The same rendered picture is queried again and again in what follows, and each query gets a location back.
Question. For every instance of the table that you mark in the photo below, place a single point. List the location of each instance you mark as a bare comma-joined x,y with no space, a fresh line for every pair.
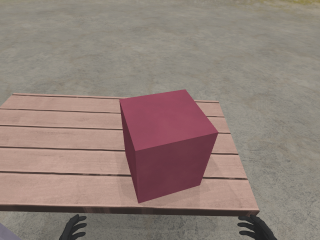
66,154

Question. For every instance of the carton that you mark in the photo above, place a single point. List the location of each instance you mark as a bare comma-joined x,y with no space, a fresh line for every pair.
168,142

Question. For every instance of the left robot hand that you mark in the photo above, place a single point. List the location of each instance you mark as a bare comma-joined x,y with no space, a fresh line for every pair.
71,227

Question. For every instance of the right robot hand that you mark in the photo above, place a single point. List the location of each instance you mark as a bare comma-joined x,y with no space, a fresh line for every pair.
261,230

